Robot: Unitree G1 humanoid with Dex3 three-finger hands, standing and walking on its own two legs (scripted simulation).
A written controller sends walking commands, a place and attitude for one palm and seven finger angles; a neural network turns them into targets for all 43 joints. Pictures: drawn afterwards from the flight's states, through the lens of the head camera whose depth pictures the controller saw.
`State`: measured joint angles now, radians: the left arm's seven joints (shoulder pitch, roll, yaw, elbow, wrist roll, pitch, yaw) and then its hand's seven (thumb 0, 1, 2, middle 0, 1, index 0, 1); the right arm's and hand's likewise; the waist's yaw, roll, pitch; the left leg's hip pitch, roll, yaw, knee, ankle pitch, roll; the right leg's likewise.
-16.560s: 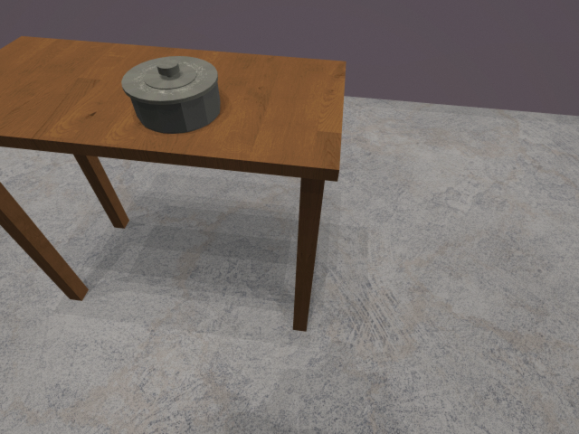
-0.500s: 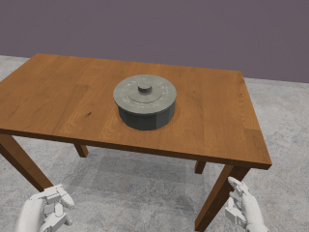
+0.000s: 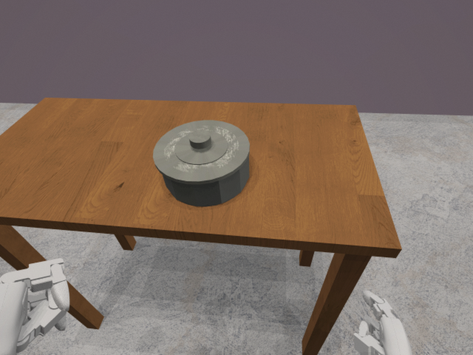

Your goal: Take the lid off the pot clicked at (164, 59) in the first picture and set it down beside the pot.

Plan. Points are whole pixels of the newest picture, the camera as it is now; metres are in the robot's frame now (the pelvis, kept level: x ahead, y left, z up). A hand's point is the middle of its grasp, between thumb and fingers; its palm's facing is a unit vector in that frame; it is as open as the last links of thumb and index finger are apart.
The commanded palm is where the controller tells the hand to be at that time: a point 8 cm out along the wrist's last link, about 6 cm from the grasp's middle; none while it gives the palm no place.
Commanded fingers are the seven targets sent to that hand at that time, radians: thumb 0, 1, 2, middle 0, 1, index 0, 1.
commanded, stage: raise the hand higher, near the body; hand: left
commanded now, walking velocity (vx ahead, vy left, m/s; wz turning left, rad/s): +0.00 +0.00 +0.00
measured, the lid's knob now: (200, 139) +0.47 +0.14 +0.14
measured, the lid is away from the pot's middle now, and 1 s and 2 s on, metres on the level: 0.00 0.00 0.00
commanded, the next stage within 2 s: reach forward and open the fingers in 0.40 s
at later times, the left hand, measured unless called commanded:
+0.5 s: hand (51, 255) +0.18 +0.25 +0.18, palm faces +0.39 -0.82 -0.43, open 3.1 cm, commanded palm +0.13 +0.28 +0.20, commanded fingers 0.00 0.87 0.92 -1.29 -1.46 -1.29 -1.46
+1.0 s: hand (34, 245) +0.19 +0.29 +0.16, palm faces -0.02 -0.03 -1.00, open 3.9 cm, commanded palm +0.17 +0.28 +0.23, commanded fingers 0.00 0.07 1.45 -1.06 -0.58 -1.06 -0.58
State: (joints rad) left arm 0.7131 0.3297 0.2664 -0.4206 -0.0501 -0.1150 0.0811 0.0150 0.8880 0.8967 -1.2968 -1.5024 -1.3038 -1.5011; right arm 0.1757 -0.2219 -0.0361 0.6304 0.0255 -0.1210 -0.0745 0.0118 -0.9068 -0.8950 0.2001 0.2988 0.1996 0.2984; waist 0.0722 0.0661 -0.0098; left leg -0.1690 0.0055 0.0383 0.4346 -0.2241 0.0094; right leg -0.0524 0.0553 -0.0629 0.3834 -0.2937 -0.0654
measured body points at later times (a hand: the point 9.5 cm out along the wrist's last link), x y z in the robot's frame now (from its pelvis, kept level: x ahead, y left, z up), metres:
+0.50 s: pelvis +0.00 +0.01 +0.00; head -0.01 -0.01 +0.45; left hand +0.15 +0.29 +0.20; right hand +0.21 -0.19 -0.08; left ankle +0.01 +0.12 -0.74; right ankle -0.05 -0.07 -0.74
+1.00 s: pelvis -0.04 +0.04 +0.00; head -0.04 -0.01 +0.44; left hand +0.19 +0.29 +0.22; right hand +0.20 -0.16 -0.09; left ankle +0.01 +0.12 -0.74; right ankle -0.05 -0.07 -0.74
